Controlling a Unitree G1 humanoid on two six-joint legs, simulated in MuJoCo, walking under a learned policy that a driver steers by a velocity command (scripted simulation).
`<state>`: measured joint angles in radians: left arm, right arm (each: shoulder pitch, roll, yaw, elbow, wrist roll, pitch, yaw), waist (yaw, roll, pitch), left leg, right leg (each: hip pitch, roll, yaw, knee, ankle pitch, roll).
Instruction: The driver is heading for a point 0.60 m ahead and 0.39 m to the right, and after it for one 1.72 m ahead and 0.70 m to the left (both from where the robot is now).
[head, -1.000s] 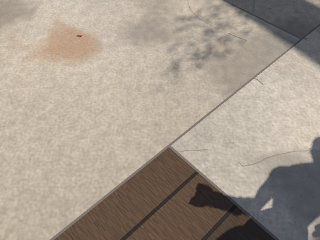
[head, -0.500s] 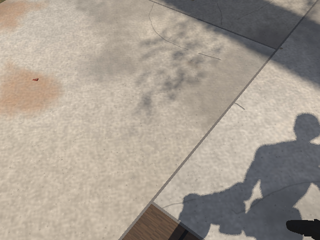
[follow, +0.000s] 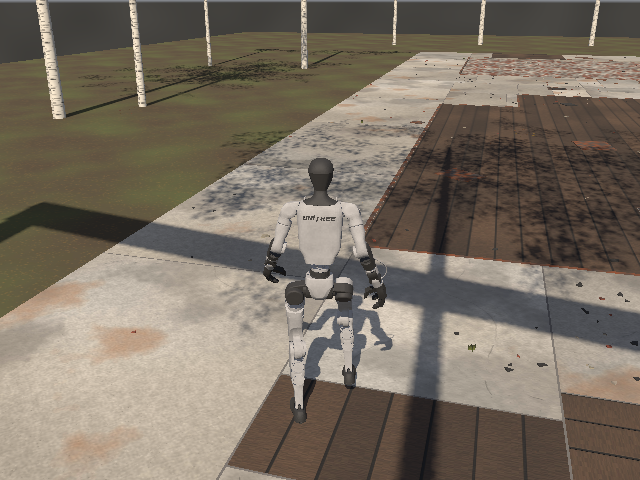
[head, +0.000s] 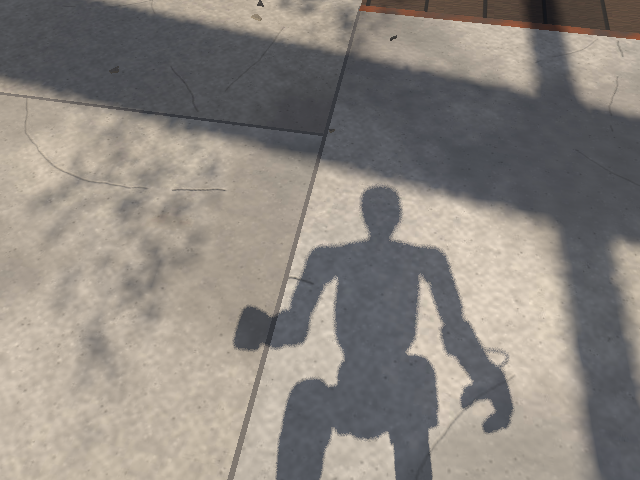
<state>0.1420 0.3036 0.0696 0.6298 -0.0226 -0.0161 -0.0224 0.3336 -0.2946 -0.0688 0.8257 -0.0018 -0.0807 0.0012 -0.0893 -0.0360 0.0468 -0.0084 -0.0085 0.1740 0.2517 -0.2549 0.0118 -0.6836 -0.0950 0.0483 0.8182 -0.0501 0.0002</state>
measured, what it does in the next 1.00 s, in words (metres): walks ahead: right foot, then left foot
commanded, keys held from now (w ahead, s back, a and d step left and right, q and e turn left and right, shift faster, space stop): w+e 0.24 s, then w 0.42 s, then no key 0.08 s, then q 0.26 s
